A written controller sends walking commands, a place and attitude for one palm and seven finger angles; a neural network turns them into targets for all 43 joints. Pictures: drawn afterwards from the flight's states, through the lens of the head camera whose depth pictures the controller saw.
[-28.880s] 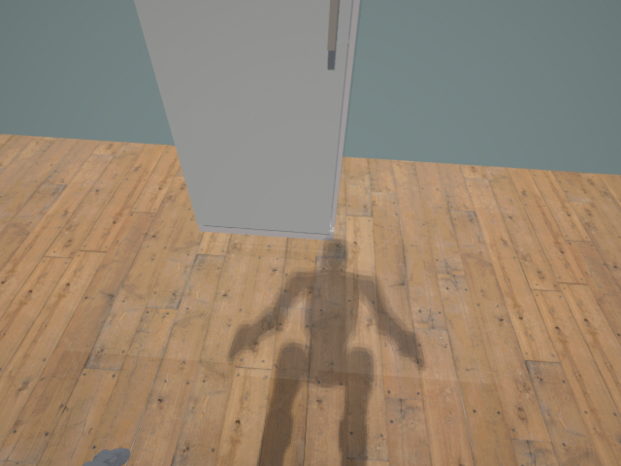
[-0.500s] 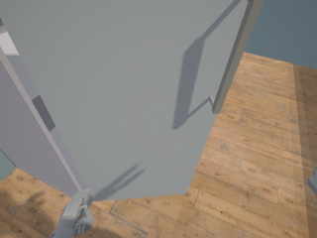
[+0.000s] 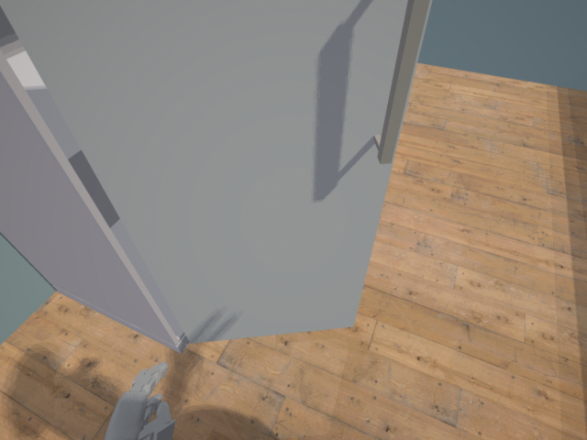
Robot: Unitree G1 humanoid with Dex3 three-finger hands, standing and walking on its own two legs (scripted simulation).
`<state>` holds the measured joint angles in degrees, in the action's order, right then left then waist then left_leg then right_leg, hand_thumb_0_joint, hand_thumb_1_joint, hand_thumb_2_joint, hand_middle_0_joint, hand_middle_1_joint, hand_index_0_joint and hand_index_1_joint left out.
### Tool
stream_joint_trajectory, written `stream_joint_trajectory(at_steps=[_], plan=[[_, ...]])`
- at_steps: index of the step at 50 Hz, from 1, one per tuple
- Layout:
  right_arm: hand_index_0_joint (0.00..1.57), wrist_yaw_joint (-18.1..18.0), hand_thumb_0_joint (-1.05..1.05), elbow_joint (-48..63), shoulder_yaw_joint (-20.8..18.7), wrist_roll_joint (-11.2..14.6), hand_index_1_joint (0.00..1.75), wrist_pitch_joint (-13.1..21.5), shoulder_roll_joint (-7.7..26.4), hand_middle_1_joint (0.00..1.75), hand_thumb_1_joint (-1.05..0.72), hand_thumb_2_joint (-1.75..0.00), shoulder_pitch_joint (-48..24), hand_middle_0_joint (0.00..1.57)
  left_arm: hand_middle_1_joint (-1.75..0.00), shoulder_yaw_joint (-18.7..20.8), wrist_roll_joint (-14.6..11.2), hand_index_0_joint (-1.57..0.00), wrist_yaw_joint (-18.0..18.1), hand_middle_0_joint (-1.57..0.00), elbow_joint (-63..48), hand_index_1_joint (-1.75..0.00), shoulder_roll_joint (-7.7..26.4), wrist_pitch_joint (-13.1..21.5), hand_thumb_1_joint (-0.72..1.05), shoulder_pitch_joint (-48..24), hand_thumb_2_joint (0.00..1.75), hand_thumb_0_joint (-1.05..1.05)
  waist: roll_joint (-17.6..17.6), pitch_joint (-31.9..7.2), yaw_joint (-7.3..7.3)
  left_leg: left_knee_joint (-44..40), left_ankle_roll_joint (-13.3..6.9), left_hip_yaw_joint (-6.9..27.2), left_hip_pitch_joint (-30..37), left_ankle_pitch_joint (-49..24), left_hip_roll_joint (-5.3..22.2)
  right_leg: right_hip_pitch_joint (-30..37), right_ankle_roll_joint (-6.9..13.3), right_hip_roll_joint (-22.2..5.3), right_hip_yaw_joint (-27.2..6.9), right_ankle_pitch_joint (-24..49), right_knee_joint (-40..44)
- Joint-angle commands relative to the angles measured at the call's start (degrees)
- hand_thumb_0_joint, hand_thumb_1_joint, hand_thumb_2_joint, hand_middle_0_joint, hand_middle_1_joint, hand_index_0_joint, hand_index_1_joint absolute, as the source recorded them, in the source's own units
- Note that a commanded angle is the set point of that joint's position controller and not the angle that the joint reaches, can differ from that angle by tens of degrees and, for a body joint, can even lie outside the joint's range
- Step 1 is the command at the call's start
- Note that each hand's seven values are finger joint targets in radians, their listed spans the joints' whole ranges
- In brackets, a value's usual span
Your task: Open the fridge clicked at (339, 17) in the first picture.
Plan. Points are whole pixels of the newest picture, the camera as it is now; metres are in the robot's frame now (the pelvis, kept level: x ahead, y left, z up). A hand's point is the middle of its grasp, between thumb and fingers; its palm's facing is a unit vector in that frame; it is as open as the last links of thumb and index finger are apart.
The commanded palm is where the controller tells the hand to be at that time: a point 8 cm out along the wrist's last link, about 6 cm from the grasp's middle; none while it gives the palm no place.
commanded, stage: step back with the hand held close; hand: right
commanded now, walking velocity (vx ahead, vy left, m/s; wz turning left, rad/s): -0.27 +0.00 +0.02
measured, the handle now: (398, 66) +0.56 -0.12 +0.25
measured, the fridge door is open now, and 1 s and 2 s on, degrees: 60 60 60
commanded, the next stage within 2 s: stop stepping back and stand still in 0.56 s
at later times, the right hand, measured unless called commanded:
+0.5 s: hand out of the picture +0.11 -0.29 +0.19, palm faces +0.54 +0.75 -0.38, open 7.4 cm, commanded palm +0.04 -0.31 +0.19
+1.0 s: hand out of the picture +0.03 -0.24 +0.18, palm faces +0.29 +0.81 -0.52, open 7.4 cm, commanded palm -0.02 -0.29 +0.19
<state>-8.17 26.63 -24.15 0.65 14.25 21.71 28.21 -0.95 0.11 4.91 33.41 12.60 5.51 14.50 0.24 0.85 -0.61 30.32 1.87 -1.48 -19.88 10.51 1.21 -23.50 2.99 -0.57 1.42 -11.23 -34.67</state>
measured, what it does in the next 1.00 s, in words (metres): walks backwards: left foot, then right foot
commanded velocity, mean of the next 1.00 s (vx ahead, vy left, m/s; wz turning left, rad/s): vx -0.17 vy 0.01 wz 0.07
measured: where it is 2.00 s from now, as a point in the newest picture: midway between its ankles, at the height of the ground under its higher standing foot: outside the picture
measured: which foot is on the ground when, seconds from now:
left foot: down 0.00-0.34, up 0.36-0.58, down 0.60-1.00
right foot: down 0.00-0.60, up 0.62-0.74, down 0.76-0.98, up 1.00-1.00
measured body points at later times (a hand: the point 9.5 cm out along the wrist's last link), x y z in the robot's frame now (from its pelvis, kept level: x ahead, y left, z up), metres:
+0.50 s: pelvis -0.08 +0.00 +0.00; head -0.07 -0.03 +0.45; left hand +0.11 +0.21 -0.07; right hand +0.07 -0.33 +0.21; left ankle -0.11 +0.14 -0.67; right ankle +0.06 -0.10 -0.73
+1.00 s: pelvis -0.19 +0.00 +0.01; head -0.19 -0.02 +0.46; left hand -0.09 +0.26 -0.06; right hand +0.01 -0.28 +0.21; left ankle -0.19 +0.08 -0.73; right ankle -0.08 -0.10 -0.72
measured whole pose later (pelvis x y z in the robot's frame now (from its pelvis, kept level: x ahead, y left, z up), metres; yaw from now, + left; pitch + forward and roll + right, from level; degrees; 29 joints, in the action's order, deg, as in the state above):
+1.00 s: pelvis -0.19 +0.00 +0.01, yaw +5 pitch +0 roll +1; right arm -7.4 30.6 -26.1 1.6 12.6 27.1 36.5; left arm -0.1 1.3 3.6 35.5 12.1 7.9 18.3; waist -2.4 -1.6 2.5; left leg 25.9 -3.4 -3.0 -12.4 16.0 -3.3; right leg -22.9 0.8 -0.5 1.9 -14.5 -30.2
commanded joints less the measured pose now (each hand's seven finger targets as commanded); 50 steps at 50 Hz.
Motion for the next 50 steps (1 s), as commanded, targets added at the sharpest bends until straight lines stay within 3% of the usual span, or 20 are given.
stream_joint_trajectory(at_steps=[1,7,11,13,15,17,20,26,28,30,34,36,37,38,39,41,45,47,49,50], plan=[[0.2,-1.4,0.0,13.49,-8.39,-0.44,0.3,4.87,12.18,0.3,-0.9,-0.9,-4.51,0.2,-0.3,3.78,0.26,-0.2,1.05,-0.2,-9.37,-0.3,8.51,5.25,0.9,-6.46,0.9,0.0,9.42,-5.07,-0.24,2.96,-1.2,4.04,14.56,5.79,-2.14,-13.59,3.17,-7.98,-11.74,-27.63,19.09],[0.2,-0.44,0.0,11.74,-9.0,-0.7,0.3,5.68,11.27,0.3,-0.9,-0.9,-3.46,0.2,-0.3,4.31,0.52,-0.2,0.39,-0.2,-9.26,-0.3,7.95,6.04,0.9,-5.88,0.9,0.0,6.21,-3.07,-0.19,4.69,-2.32,9.18,14.98,4.25,-2.35,-19.4,3.59,-7.5,-9.89,-30.57,14.38],[0.2,-0.57,0.0,12.64,-7.45,0.57,0.3,5.64,12.21,0.3,-0.9,-0.9,-6.11,0.2,-0.3,4.5,1.04,-0.2,-0.9,-0.2,-6.37,-0.3,6.47,5.0,0.9,-4.23,0.9,0.0,-8.28,-2.07,0.73,-14.25,-9.09,24.46,-12.36,18.0,10.46,1.31,-1.95,0.52,-2.2,-17.3,-9.7],[0.2,-1.2,0.0,13.53,-6.49,0.88,0.3,5.33,12.6,0.3,-0.9,-0.9,-7.91,0.2,-0.3,4.04,0.62,-0.2,-1.44,-0.2,-5.23,-0.3,5.26,4.29,0.9,-3.86,0.9,0.0,-12.71,-5.74,1.53,-14.44,-8.94,20.35,-14.72,11.93,12.42,9.84,-2.31,1.03,-1.4,-11.32,-12.7],[0.2,-1.35,0.0,15.21,-7.06,0.99,0.3,5.27,13.22,0.3,-0.9,-0.9,-8.77,0.2,-0.3,4.11,0.27,-0.2,-0.72,-0.2,-6.13,-0.3,6.29,4.16,0.9,-4.89,0.9,0.0,-5.19,-4.06,1.62,-7.81,-5.1,13.99,-15.73,13.62,6.58,10.52,-0.65,-1.48,-5.0,-14.72,1.46],[0.2,-1.41,0.0,16.32,-9.45,0.49,0.3,6.05,12.72,0.3,-0.9,-0.9,-7.99,0.2,-0.3,4.75,0.38,-0.2,0.55,-0.2,-8.04,-0.3,8.94,5.38,0.9,-7.49,0.9,0.0,20.21,-5.56,0.88,21.93,-0.08,3.58,1.79,11.25,-6.12,-10.59,6.1,-17.75,-23.16,-32.62,24.95],[0.2,-1.09,0.0,15.2,-10.84,1.19,0.3,6.67,13.12,0.3,-0.9,-0.9,-7.12,0.2,-0.3,6.81,0.58,-0.2,-0.75,-0.2,-5.58,-0.3,7.28,7.52,0.9,-6.57,0.9,0.0,9.62,-9.84,-0.34,41.9,-0.67,5.21,0.49,17.39,-7.02,-4.92,7.49,-20.36,-17.1,-20.48,22.9],[0.2,-0.73,0.0,14.52,-4.3,2.54,0.3,4.82,9.7,0.3,-0.9,-0.9,-6.18,0.2,-0.3,5.04,0.76,-0.2,-1.93,-0.2,-4.54,-0.3,5.83,7.88,0.9,-6.5,0.9,0.0,14.34,-7.95,-0.18,4.37,-3.44,-2.35,6.33,21.54,-5.45,3.38,-0.42,-15.92,-9.17,-19.67,25.34],[0.2,-0.25,0.0,13.98,-4.38,2.35,0.3,5.09,11.42,0.3,-0.9,-0.9,-7.78,0.2,-0.3,4.75,1.22,-0.2,-1.97,-0.2,-4.12,-0.3,5.2,6.92,0.9,-6.18,0.9,0.0,5.6,-8.28,-0.45,-14.37,-6.53,4.28,4.73,17.37,1.09,8.07,-5.07,-11.57,-3.52,-13.32,13.91],[0.2,-0.99,0.0,16.21,-6.08,1.7,0.3,5.91,16.44,0.3,-0.9,-0.9,-12.75,0.2,-0.3,3.38,1.7,-0.2,-1.39,-0.2,-3.97,-0.3,3.15,5.67,0.9,-8.83,0.9,0.0,-11.83,-5.01,-1.25,-23.47,-14.17,26.73,-8.89,0.67,21.48,6.23,-7.38,-1.53,1.98,-11.71,-19.74],[0.2,-0.42,0.0,10.04,-5.49,1.1,0.3,1.93,13.08,0.3,-0.9,-0.9,-7.89,0.2,-0.3,2.23,0.72,-0.2,-0.21,-0.2,-4.66,-0.3,3.19,4.63,0.9,-8.6,0.9,0.0,-9.38,-4.12,0.12,-7.34,-9.77,9.79,2.07,-25.95,12.73,0.61,-5.08,-1.28,0.37,-11.0,-11.63],[0.2,-0.13,0.0,11.29,-6.13,1.63,0.3,1.17,13.08,0.3,-0.9,-0.9,-5.49,0.2,-0.3,2.67,0.1,-0.2,0.52,-0.2,-5.46,-0.3,4.88,4.57,0.9,-7.28,0.9,0.0,1.95,-6.66,1.42,0.99,-5.16,4.94,3.13,-18.2,7.02,9.62,-4.43,0.18,2.05,3.51,10.61],[0.2,-0.08,0.0,12.74,-7.13,2.2,0.3,1.66,13.14,0.3,-0.9,-0.9,-2.68,0.2,-0.3,3.18,-0.14,-0.2,0.56,-0.2,-6.8,-0.3,7.05,5.26,0.9,-6.79,0.9,0.0,12.81,-8.69,0.28,7.21,-1.77,2.43,0.66,-3.08,0.34,13.25,-2.06,-7.32,-7.48,13.09,16.18],[0.2,-0.04,0.0,15.49,-7.87,2.55,0.3,2.42,14.31,0.3,-0.9,-0.9,-2.23,0.2,-0.3,3.67,0.02,-0.2,0.22,-0.2,-7.87,-0.3,7.22,6.11,0.9,-6.71,0.9,0.0,15.83,-11.17,-0.46,11.54,-1.13,2.25,-1.08,15.1,-3.28,14.83,0.87,-14.12,-17.04,10.48,20.09],[0.2,0.14,0.0,15.68,-8.18,2.97,0.3,3.26,14.37,0.3,-0.9,-0.9,-3.09,0.2,-0.3,4.64,-0.6,-0.2,-0.23,-0.2,-7.48,-0.3,8.2,6.67,0.9,-5.97,0.9,0.0,9.35,-10.6,-0.18,14.37,-1.35,3.66,0.98,19.89,-5.7,11.5,2.8,-15.09,-20.31,-5.71,23.96],[0.2,-0.08,0.0,18.63,-11.95,3.58,0.3,2.57,16.81,0.3,-0.9,-0.9,2.22,0.2,-0.3,4.14,0.92,-0.2,-0.12,-0.2,-7.96,-0.3,6.39,7.62,0.9,-6.1,0.9,0.0,16.12,-11.45,0.38,16.52,-1.6,4.03,-1.2,18.84,-4.23,12.26,1.09,-16.01,-24.72,-20.86,29.43],[0.2,-0.91,0.0,16.47,-8.41,1.89,0.3,1.31,12.63,0.3,-0.9,-0.9,8.75,0.2,-0.3,3.52,0.65,-0.2,-0.68,-0.2,-7.54,-0.3,6.95,6.7,0.9,-5.44,0.9,0.0,13.42,-6.53,0.38,-0.94,-3.06,-3.2,16.75,14.04,-5.37,-2.54,-0.51,-9.75,-10.14,-27.15,28.12],[0.2,-0.77,0.0,14.19,-8.72,1.16,0.3,0.98,13.53,0.3,-0.9,-0.9,7.2,0.2,-0.3,3.72,1.22,-0.2,-0.5,-0.2,-7.33,-0.3,7.08,5.2,0.9,-6.04,0.9,0.0,5.54,-4.62,0.71,-12.06,-4.81,1.85,18.48,11.98,-0.63,-5.28,-1.87,-4.03,-4.33,-19.49,15.51],[0.2,-1.09,0.0,12.85,-10.21,1.51,0.3,1.32,15.67,0.3,-0.9,-0.9,1.48,0.2,-0.3,4.16,1.44,-0.2,-0.42,-0.2,-6.09,-0.3,7.28,4.23,0.9,-5.89,0.9,0.0,-8.61,-3.43,0.31,-22.99,-12.12,24.92,3.09,25.99,16.04,-3.08,-3.26,0.01,-1.41,-9.74,-11.01],[0.2,-1.35,0.0,10.34,-8.75,1.32,0.3,1.12,13.79,0.3,-0.9,-0.9,-1.33,0.2,-0.3,4.32,1.22,-0.2,-0.38,-0.2,-4.49,-0.3,6.78,4.53,0.9,-4.42,0.9,0.0,-10.93,-2.53,0.54,-23.35,-14.03,27.75,0.89,30.09,17.75,-4.98,-3.61,0.17,-2.67,-10.02,-19.09]])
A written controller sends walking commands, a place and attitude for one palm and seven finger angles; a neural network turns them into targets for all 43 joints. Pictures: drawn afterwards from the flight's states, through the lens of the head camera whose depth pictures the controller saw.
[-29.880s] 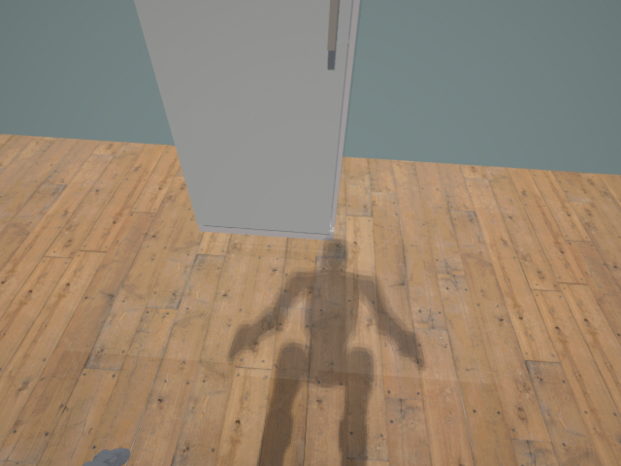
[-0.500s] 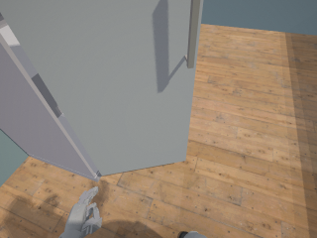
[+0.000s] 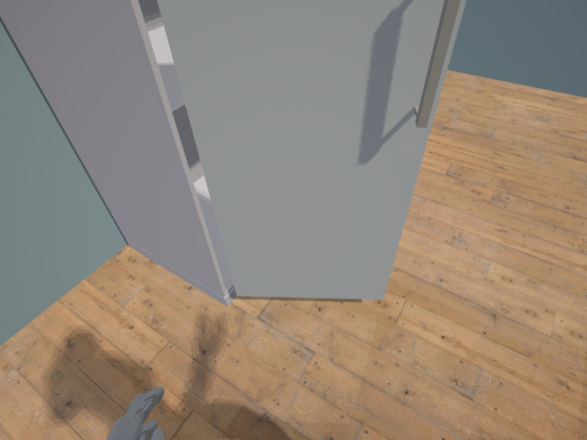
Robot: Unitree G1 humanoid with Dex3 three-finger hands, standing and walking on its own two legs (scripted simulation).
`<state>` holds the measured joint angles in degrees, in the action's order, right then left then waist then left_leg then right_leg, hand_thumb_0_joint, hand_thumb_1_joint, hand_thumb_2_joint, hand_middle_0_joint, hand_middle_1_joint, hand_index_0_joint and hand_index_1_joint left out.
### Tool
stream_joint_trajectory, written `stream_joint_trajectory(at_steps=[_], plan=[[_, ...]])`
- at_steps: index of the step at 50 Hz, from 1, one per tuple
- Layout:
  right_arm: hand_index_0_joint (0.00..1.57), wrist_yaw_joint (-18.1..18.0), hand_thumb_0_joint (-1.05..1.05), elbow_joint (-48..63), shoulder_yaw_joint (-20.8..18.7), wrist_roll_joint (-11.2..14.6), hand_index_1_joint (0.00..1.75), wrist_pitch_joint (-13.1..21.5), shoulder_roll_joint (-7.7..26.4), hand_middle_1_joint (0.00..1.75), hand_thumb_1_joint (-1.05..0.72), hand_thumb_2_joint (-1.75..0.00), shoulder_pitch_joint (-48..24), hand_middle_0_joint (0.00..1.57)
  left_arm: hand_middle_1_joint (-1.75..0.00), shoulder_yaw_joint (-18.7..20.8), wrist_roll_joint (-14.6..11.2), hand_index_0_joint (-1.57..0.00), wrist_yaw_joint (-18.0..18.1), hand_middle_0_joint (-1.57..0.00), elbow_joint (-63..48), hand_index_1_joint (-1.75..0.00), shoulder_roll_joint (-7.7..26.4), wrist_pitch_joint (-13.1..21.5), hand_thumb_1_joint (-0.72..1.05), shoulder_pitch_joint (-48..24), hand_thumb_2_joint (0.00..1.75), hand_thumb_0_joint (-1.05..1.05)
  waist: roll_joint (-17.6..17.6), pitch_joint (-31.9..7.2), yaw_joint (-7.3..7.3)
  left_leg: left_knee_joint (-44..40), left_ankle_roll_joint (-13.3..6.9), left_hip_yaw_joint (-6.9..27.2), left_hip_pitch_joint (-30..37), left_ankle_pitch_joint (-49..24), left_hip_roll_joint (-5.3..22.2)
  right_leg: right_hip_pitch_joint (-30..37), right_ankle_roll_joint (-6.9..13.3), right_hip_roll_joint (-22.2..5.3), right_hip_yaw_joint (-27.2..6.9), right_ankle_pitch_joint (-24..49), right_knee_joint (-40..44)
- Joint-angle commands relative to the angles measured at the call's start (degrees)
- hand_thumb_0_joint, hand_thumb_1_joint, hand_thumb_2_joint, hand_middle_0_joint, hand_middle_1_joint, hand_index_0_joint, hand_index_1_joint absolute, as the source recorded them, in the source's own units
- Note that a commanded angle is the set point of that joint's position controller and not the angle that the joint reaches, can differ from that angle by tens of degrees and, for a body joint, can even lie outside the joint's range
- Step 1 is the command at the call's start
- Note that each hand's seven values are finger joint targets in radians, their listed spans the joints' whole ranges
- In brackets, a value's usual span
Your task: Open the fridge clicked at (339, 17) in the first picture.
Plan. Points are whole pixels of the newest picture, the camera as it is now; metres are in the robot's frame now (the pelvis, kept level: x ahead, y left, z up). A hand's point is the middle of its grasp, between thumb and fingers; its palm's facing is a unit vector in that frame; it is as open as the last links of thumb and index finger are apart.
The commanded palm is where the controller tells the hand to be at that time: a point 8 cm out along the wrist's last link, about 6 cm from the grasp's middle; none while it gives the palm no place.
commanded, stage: stop stepping back and stand still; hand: right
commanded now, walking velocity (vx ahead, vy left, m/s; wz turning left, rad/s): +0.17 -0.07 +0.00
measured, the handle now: (437, 44) +0.73 -0.19 +0.24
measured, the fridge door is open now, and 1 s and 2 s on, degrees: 60 60 60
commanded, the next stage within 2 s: let the arm hang, fingers relaxed in 0.42 s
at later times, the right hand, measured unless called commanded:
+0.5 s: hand out of the picture +0.18 -0.30 +0.17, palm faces +0.50 +0.75 -0.42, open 7.4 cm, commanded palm none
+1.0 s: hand out of the picture -0.02 -0.24 -0.18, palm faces +0.05 +0.98 -0.22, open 7.2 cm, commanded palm none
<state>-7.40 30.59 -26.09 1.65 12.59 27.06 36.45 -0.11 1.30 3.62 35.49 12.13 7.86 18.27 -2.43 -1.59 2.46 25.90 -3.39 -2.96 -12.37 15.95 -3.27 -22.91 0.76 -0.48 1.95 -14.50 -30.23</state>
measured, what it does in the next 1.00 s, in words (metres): steps on the spot: right foot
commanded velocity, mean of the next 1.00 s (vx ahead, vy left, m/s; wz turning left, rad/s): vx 0.03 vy -0.01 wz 0.00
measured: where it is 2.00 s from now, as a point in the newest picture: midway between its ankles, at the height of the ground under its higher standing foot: outside the picture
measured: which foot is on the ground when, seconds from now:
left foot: down 0.00-1.00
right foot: up 0.00-0.20, down 0.22-1.00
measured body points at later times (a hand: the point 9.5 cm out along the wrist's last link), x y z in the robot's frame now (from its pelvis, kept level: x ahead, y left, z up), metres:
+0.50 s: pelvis -0.01 -0.03 -0.01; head -0.03 -0.02 +0.44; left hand +0.14 +0.20 -0.10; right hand +0.14 -0.34 +0.19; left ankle +0.01 +0.08 -0.74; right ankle +0.01 -0.15 -0.74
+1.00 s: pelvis -0.02 -0.03 +0.00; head +0.01 -0.06 +0.45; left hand +0.02 +0.25 -0.13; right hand -0.03 -0.30 -0.16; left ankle +0.00 +0.08 -0.74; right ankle +0.01 -0.15 -0.74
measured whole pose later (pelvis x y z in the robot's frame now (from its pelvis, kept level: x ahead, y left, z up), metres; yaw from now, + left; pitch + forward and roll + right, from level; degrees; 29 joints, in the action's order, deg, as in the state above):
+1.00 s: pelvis -0.02 -0.03 +0.00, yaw -5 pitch -1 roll +1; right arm 0.5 -62.1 -0.5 -1.1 -1.3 15.5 12.9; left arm 0.9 1.2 0.7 61.4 16.8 -1.8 13.3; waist -1.5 5.2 0.4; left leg 24.8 -0.7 0.8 -11.6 12.4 -2.3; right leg -16.2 0.5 0.1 -2.4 -11.1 -28.2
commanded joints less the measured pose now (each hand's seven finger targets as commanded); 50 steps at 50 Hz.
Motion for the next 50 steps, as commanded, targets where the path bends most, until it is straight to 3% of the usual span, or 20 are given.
stream_joint_trajectory(at_steps=[1,3,7,9,12,13,15,17,21,25,26,29,32,34,36,37,39,42,45,50], plan=[[0.2,-2.3,0.0,5.28,-5.92,0.14,0.3,2.89,7.95,0.3,-0.9,-0.9,-13.0,0.2,-0.3,3.58,0.1,-0.2,0.86,-0.2,-5.75,-0.3,7.96,2.42,0.9,-7.53,0.9,0.0,-5.15,-0.09,-1.59,-18.15,-8.04,27.66,-7.75,26.58,21.35,-6.43,-1.29,-0.56,-3.65,-7.26,-26.17],[0.2,-2.31,0.0,-0.29,-2.29,-0.24,0.3,2.7,4.73,0.3,-0.9,-0.9,-13.73,0.2,-0.3,2.89,-0.46,-0.2,1.21,-0.2,-4.92,-0.3,7.26,2.53,0.9,-6.62,0.9,0.0,-1.85,1.64,-1.03,-14.96,-5.69,19.91,-8.37,22.48,18.32,-4.57,-0.4,-1.77,-1.87,-5.49,-21.57],[0.2,-2.56,0.0,0.74,-0.7,-1.26,0.3,3.06,5.58,0.3,-0.9,-0.9,-18.17,0.2,-0.3,2.73,-0.33,-0.2,2.31,-0.2,-4.61,-0.3,7.14,3.91,0.9,-8.44,0.9,0.0,-5.04,3.37,-2.11,-12.83,-4.54,17.83,-11.68,24.85,17.29,4.25,1.45,-1.64,1.06,-8.21,-6.74],[0.2,-2.68,0.0,3.66,-1.38,-1.18,0.3,3.53,5.89,0.3,-0.9,-0.9,-17.34,0.2,-0.3,2.51,0.01,-0.2,2.29,-0.2,-4.71,-0.3,7.01,4.4,0.9,-7.92,0.9,0.0,-1.1,1.87,-1.81,-8.1,-2.88,14.62,-10.97,23.44,13.87,9.36,2.34,-0.97,1.51,-8.97,1.81],[0.2,-2.78,0.0,8.71,-4.19,-0.46,0.3,4.71,7.62,0.3,-0.9,-0.9,-14.38,0.2,-0.3,2.89,-0.36,-0.2,2.19,-0.2,-6.27,-0.3,8.56,4.71,0.9,-8.85,0.9,0.0,12.02,-0.3,-2.38,7.95,2.12,5.82,-9.47,7.96,4.21,9.34,6.15,-10.98,-13.75,-10.74,11.87],[0.2,-2.49,0.0,8.82,-4.81,-0.49,0.3,4.81,7.71,0.3,-0.9,-0.9,-13.58,0.2,-0.3,2.28,-0.47,-0.2,1.96,-0.2,-5.74,-0.3,7.67,4.47,0.9,-9.3,0.9,0.0,15.11,0.88,-2.19,10.12,3.36,2.91,-5.83,10.08,2.99,1.91,6.46,-13.17,-17.03,-23.42,17.25],[0.2,-2.4,0.0,6.25,-4.83,-1.63,0.3,4.15,6.61,0.3,-0.9,-0.9,-13.34,0.2,-0.3,1.96,-0.45,-0.2,1.81,-0.2,-6.45,-0.3,7.06,4.29,0.9,-9.68,0.9,0.0,14.8,6.32,-2.44,9.75,3.33,1.87,1.53,6.4,2.42,-9.85,6.48,-12.94,-15.73,-29.95,19.53],[0.2,-2.33,0.0,4.37,-4.95,-1.39,0.3,4.35,6.48,0.3,-0.9,-0.9,-12.94,0.2,-0.3,2.18,-0.43,-0.2,1.57,-0.2,-6.43,-0.3,7.02,4.59,0.9,-9.27,0.9,0.0,8.37,4.87,-2.42,2.68,2.77,3.88,2.97,4.4,3.37,-7.42,3.95,-8.66,-9.28,-21.48,12.67],[0.2,-1.59,0.0,0.48,-3.23,-0.15,0.3,3.9,4.79,0.3,-0.9,-0.9,-11.34,0.2,-0.3,2.44,-0.38,-0.2,0.54,-0.2,-5.27,-0.3,6.33,4.44,0.9,-7.93,0.9,0.0,-3.65,1.9,-1.91,-11.01,-2.6,22.05,-6.22,13.53,14.03,1.95,0.74,-0.86,-1.0,-6.35,-7.41],[0.2,-1.72,0.0,2.71,-2.24,-0.02,0.3,3.96,4.97,0.3,-0.9,-0.9,-14.49,0.2,-0.3,2.04,-0.64,-0.2,0.6,-0.2,-5.29,-0.3,6.5,4.25,0.9,-8.85,0.9,0.0,-1.95,-2.04,-2.25,-5.05,-0.57,13.34,-2.97,-0.96,11.27,9.76,0.89,-1.88,-2.79,2.66,1.41],[0.2,5.09,0.0,-38.01,20.46,-3.63,0.3,-4.03,-3.83,0.3,-0.9,-0.9,-14.05,0.2,-0.3,5.47,-0.88,-0.2,-4.4,-0.2,6.6,-0.3,15.11,6.8,0.9,-10.49,0.9,0.0,3.79,-0.93,1.7,9.27,0.23,3.24,-11.25,-12.79,10.83,11.31,1.37,-6.47,-7.96,22.2,-5.01],[0.2,6.82,0.0,-40.99,19.02,-3.21,0.3,-12.57,-5.24,0.3,-0.9,-0.9,-18.74,0.2,-0.3,4.87,-0.06,-0.2,-3.23,-0.2,3.95,-0.3,15.91,-2.68,0.9,-7.88,0.9,0.0,8.73,-0.62,-0.34,28.16,2.97,3.61,-11.39,12.45,2.95,3.47,10.72,-16.18,-21.73,37.07,7.24],[0.2,6.8,0.0,-51.67,20.56,-2.88,0.3,-12.15,-4.03,0.3,-0.9,-0.9,-21.27,0.2,-0.3,4.21,1.54,-0.2,-2.56,-0.2,4.33,-0.3,16.34,-4.25,0.9,-9.0,0.9,0.0,1.32,-3.89,-2.18,24.63,2.64,7.42,-12.74,13.45,3.42,11.84,12.75,-15.82,-20.93,42.11,3.97],[0.2,6.92,0.0,-60.26,21.06,-2.92,0.3,-11.73,-2.44,0.3,-0.9,-0.9,-19.32,0.2,-0.3,3.84,0.57,-0.2,-2.68,-0.2,5.41,-0.3,15.94,-5.48,0.9,-12.26,0.9,0.0,1.97,-6.78,-4.92,6.79,2.47,6.7,1.45,-1.98,4.06,7.98,7.48,-10.23,-13.66,32.1,-0.07],[0.2,6.76,0.0,-66.49,21.58,-3.54,0.3,-11.18,1.44,0.3,-0.9,-0.9,-21.75,0.2,-0.3,2.79,-0.7,-0.2,-3.26,-0.2,7.17,-0.3,10.06,-6.34,0.9,-10.89,0.9,0.0,-5.58,-4.43,-2.32,-5.08,-2.02,21.25,3.21,-12.51,15.94,1.31,0.44,0.4,-5.48,2.31,-4.8],[0.2,7.01,0.0,-68.67,22.51,-3.36,0.3,-11.62,1.89,0.3,-0.9,-0.9,-24.72,0.2,-0.3,2.45,-0.5,-0.2,-3.62,-0.2,9.25,-0.3,9.2,-7.24,0.9,-7.64,0.9,0.0,-0.28,-1.99,-0.17,-7.8,-5.01,22.6,-4.12,-2.89,19.78,5.15,-0.07,1.53,-3.42,-7.86,-5.93],[0.2,6.91,0.0,-73.0,22.6,-3.2,0.3,-11.35,1.99,0.3,-0.9,-0.9,-29.68,0.2,-0.3,3.39,0.14,-0.2,-2.89,-0.2,11.79,-0.3,12.11,-8.06,0.9,-9.12,0.9,0.0,-4.98,1.16,-0.33,-9.73,-5.93,22.53,-5.78,-3.83,15.54,6.29,0.25,1.21,-4.2,-5.66,-8.07],[0.2,6.78,0.0,-79.27,22.89,-2.6,0.3,-10.65,0.59,0.3,-0.9,-0.9,-30.18,0.2,-0.3,3.13,-0.31,-0.2,-2.46,-0.2,16.01,-0.3,12.74,-7.25,0.9,-7.27,0.9,0.0,0.87,-3.27,0.13,-5.06,-3.27,15.93,-0.58,-14.87,12.25,11.84,0.38,-1.49,-6.37,6.87,0.46],[0.2,6.84,0.0,-84.45,23.12,-2.44,0.3,-11.7,-1.04,0.3,-0.9,-0.9,-28.28,0.2,-0.3,2.96,-0.06,-0.2,-2.17,-0.2,19.03,-0.3,12.99,-7.52,0.9,-9.53,0.9,0.0,10.34,-0.15,-1.48,-7.6,-0.73,12.8,-1.81,2.11,8.08,10.79,1.32,-4.34,-10.0,0.94,7.08],[0.2,7.14,0.0,-89.92,23.09,-2.41,0.3,-11.7,0.17,0.3,-0.9,-0.9,-27.56,0.2,-0.3,3.55,-0.08,-0.2,-1.99,-0.2,22.65,-0.3,15.82,-7.0,0.9,-8.28,0.9,0.0,6.52,0.6,-2.26,-8.71,-0.52,11.27,2.14,2.44,7.34,8.92,2.02,-5.52,-11.51,-3.34,11.71]])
